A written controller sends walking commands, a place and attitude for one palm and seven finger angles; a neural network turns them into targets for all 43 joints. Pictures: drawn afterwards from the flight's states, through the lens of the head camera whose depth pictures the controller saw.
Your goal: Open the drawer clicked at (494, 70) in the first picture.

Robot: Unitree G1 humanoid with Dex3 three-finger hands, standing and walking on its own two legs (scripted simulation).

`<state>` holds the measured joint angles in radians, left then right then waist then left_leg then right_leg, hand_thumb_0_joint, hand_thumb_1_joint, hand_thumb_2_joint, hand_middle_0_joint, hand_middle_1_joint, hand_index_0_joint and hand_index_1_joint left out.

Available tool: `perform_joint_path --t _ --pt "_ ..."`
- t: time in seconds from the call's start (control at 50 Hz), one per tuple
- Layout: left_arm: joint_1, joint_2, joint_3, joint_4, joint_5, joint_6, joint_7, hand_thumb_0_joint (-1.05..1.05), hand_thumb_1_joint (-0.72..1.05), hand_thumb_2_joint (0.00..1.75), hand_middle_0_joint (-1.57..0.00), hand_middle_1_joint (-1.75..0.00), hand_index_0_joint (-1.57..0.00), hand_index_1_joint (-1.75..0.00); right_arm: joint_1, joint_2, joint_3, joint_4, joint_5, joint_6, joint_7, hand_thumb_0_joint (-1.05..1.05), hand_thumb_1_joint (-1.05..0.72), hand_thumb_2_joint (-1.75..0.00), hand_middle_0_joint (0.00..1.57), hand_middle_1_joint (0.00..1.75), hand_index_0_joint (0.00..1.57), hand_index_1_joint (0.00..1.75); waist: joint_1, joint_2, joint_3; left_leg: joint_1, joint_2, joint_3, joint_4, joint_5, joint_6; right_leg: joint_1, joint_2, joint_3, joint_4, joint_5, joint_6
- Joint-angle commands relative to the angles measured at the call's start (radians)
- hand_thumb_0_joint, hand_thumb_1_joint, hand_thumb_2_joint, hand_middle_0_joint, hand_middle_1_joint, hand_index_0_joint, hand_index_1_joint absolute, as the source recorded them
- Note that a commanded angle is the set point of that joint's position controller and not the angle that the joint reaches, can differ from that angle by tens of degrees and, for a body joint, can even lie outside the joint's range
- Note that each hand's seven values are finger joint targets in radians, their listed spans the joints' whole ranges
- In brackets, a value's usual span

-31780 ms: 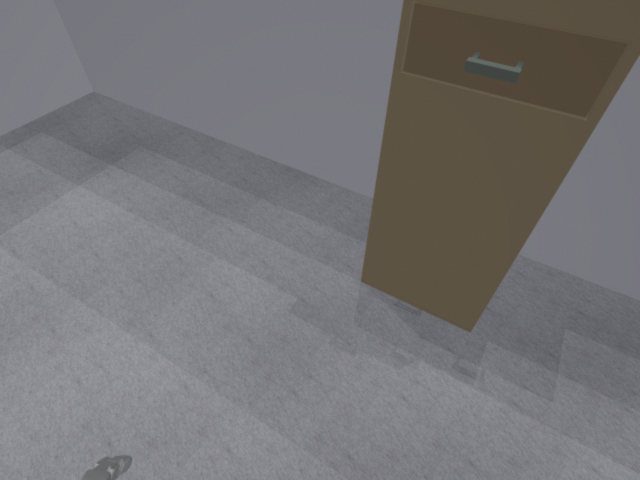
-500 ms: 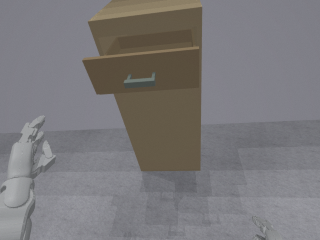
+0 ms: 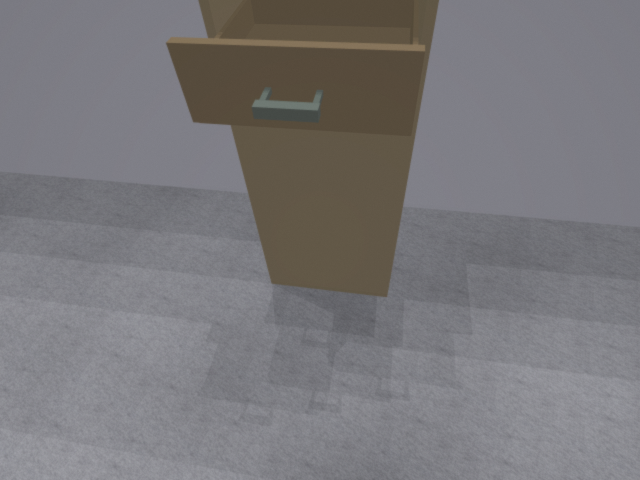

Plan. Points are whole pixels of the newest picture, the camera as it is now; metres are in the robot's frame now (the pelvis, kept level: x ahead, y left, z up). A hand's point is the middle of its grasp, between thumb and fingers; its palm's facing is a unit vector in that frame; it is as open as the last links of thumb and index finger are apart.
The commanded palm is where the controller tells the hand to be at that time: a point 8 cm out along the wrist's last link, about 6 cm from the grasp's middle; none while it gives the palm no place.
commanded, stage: let the arm hang, fingers relaxed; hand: left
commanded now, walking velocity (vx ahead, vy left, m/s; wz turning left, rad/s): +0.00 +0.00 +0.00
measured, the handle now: (289, 103) +0.61 +0.09 +0.15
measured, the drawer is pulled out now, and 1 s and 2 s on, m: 0.20 0.20 0.20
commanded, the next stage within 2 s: look to check the result in 0.46 s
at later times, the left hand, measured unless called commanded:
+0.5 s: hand out of the picture +0.01 +0.15 -0.17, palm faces +0.04 -0.97 -0.22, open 7.3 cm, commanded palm none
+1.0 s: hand out of the picture +0.02 +0.17 -0.17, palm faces +0.03 -0.98 -0.22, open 7.3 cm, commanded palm none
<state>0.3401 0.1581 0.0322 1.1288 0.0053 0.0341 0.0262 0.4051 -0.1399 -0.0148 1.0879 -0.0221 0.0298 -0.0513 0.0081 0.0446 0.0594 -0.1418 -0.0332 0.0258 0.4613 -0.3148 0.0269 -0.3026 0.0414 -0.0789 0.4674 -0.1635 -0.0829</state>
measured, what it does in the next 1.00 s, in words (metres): stands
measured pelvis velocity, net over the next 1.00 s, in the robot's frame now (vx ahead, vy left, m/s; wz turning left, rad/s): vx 0.02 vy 0.00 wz -0.01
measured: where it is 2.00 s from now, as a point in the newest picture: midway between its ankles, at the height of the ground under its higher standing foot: outside the picture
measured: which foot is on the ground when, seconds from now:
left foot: down 0.00-1.00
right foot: down 0.00-1.00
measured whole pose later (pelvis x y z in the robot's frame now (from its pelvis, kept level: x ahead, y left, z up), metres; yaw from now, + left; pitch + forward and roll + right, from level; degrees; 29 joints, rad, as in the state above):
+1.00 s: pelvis +0.02 +0.00 +0.01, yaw -1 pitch -1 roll +0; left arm 0.25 0.12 0.02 1.18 0.00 -0.01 0.04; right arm 0.37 -0.11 0.00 1.12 -0.02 0.00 -0.05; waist -0.02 0.05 0.03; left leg -0.06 0.00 0.03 0.38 -0.31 0.01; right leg -0.22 0.08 -0.07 0.37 -0.15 -0.09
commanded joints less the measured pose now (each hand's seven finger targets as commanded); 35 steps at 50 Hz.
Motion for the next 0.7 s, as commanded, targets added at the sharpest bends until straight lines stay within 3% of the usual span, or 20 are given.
perform_joint_path --t 0.0,0.04,0.1,0.16,0.24,0.36,0.46,0.68 --pt "-0.001 0.082 0.001 -0.001 -0.002 -0.042 0.009 0.00 0.90 0.90 -0.20 -0.30 -0.20 -0.30 0.064 -0.071 -0.001 -0.008 0.012 -0.021 0.001 0.00 -0.90 -0.90 0.20 0.30 0.20 0.30 -0.021 -0.096 -0.009 -0.104 0.114 -0.083 -0.134 0.028 0.025 0.161 -0.143 0.206 -0.153 -0.005 0.007" --pt "-0.012 0.065 0.001 0.011 0.000 -0.040 0.013 0.00 0.90 0.90 -0.20 -0.30 -0.20 -0.30 0.078 -0.057 0.002 0.012 0.007 -0.016 0.003 0.00 -0.90 -0.90 0.20 0.30 0.20 0.30 -0.029 -0.098 0.036 -0.093 0.104 -0.075 -0.138 -0.005 0.027 0.103 -0.143 0.227 -0.197 -0.135 0.012" --pt "-0.015 0.063 0.005 0.016 0.002 -0.039 0.018 0.00 0.90 0.90 -0.20 -0.30 -0.20 -0.30 0.094 -0.046 0.004 0.025 0.004 -0.011 0.006 0.00 -0.90 -0.90 0.20 0.30 0.20 0.30 -0.030 -0.100 0.064 -0.102 0.105 -0.068 -0.145 -0.028 0.030 0.075 -0.134 0.226 -0.222 -0.197 0.023" --pt "-0.016 0.045 0.009 0.017 0.002 -0.041 0.020 0.00 0.90 0.90 -0.20 -0.30 -0.20 -0.30 0.098 -0.030 0.005 0.033 0.000 -0.014 0.005 0.00 -0.90 -0.90 0.20 0.30 0.20 0.30 -0.030 -0.082 0.059 -0.101 0.097 -0.059 -0.135 -0.015 0.027 0.080 -0.136 0.234 -0.225 -0.186 0.025" --pt "-0.018 0.043 0.011 0.019 0.002 -0.040 0.020 0.00 0.90 0.90 -0.20 -0.30 -0.20 -0.30 0.105 -0.017 0.008 0.039 -0.001 -0.011 0.003 0.00 -0.90 -0.90 0.20 0.30 0.20 0.30 -0.028 -0.048 0.099 -0.124 0.103 -0.056 -0.141 -0.023 0.025 0.067 -0.134 0.233 -0.230 -0.188 0.029" --pt "-0.025 0.056 0.018 0.013 -0.001 -0.046 0.019 0.00 0.90 0.90 -0.20 -0.30 -0.20 -0.30 0.121 -0.024 0.005 0.041 0.000 -0.019 0.001 0.00 -0.90 -0.90 0.20 0.30 0.20 0.30 -0.028 -0.029 0.024 -0.096 0.102 -0.048 -0.131 0.026 0.019 0.143 -0.141 0.229 -0.226 -0.105 0.034" --pt "-0.032 0.060 0.019 0.017 -0.003 -0.045 0.020 0.00 0.90 0.90 -0.20 -0.30 -0.20 -0.30 0.136 -0.027 0.005 0.047 0.001 -0.016 -0.001 0.00 -0.90 -0.90 0.20 0.30 0.20 0.30 -0.029 -0.059 0.040 -0.099 0.104 -0.045 -0.132 0.029 0.015 0.147 -0.143 0.227 -0.243 -0.114 0.044" --pt "-0.036 0.057 0.015 0.025 -0.005 -0.048 0.018 0.00 0.90 0.90 -0.20 -0.30 -0.20 -0.30 0.138 -0.039 0.006 0.048 0.001 -0.023 -0.004 0.00 -0.90 -0.90 0.20 0.30 0.20 0.30 -0.029 -0.009 0.032 -0.086 0.121 -0.061 -0.158 0.046 0.015 0.161 -0.133 0.207 -0.210 -0.051 0.024"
